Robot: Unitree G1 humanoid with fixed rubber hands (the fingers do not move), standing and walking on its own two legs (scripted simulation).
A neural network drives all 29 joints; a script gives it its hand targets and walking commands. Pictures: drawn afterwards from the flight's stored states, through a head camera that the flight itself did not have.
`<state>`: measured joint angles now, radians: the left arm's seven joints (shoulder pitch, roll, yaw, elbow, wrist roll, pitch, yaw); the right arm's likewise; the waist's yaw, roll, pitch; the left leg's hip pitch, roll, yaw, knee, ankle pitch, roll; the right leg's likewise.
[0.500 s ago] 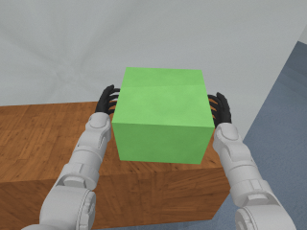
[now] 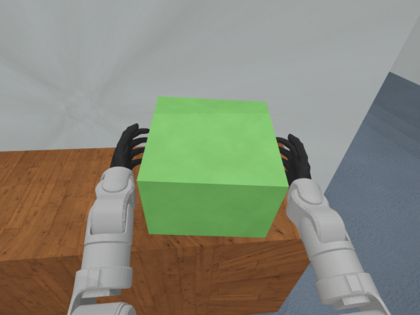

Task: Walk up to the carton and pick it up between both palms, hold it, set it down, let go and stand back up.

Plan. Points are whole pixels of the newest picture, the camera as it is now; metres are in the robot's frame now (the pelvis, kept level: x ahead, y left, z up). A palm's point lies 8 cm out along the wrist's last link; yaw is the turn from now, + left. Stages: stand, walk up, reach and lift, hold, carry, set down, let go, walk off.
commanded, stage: reach and lift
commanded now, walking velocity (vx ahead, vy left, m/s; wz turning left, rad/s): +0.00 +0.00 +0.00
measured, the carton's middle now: (210, 164) +0.39 -0.01 +0.11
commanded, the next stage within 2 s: hold in 0.62 s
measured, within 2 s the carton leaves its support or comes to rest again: neither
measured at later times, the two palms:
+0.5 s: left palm (112, 159) +0.35 +0.17 +0.17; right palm (294, 167) +0.33 -0.15 +0.16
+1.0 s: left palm (112, 157) +0.35 +0.17 +0.18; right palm (296, 159) +0.33 -0.15 +0.17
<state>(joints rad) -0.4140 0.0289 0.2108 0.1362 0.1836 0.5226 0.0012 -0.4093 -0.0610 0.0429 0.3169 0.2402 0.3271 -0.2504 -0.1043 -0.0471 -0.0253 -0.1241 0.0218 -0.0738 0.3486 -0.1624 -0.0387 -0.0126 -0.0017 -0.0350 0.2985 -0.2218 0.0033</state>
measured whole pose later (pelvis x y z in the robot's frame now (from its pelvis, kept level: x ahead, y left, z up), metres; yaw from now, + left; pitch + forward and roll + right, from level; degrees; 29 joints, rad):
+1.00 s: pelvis -0.01 +0.00 +0.00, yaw -2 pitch -6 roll -1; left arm -0.53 0.01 0.28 0.16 0.25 0.64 0.00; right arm -0.58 -0.07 0.01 0.46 0.24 0.38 -0.22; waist -0.07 -0.05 -0.04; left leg -0.09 0.03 -0.05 0.35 -0.15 -0.04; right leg 0.01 0.01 -0.01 0.30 -0.20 0.00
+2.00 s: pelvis -0.02 +0.00 +0.00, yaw -1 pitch -6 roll -1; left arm -0.57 0.02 0.28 0.19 0.27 0.65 -0.01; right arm -0.61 -0.07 -0.01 0.49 0.23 0.38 -0.21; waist -0.07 -0.05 -0.05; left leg -0.10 0.03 -0.06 0.35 -0.15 -0.04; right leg -0.01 0.01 -0.01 0.30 -0.20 0.00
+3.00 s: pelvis -0.02 +0.00 +0.00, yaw -2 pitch -6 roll -1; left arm -0.58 0.02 0.29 0.21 0.27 0.65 -0.01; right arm -0.62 -0.07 -0.01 0.51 0.24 0.38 -0.21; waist -0.07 -0.05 -0.04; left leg -0.10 0.03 -0.06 0.35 -0.15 -0.04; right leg 0.00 0.01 -0.01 0.30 -0.20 0.00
